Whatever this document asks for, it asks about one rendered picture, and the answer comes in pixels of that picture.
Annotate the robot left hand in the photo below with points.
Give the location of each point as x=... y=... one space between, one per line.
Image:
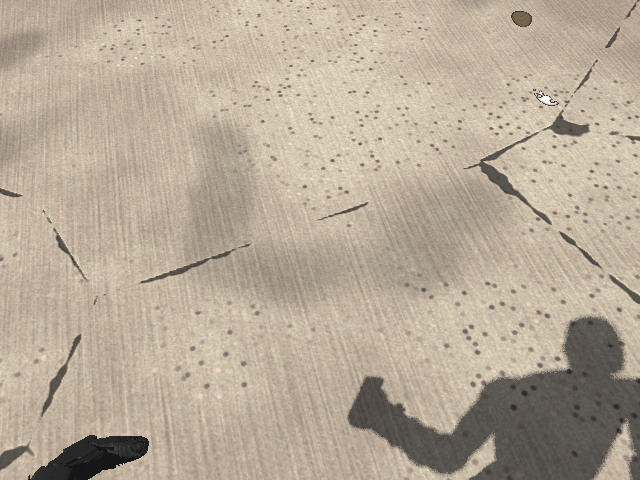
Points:
x=89 y=456

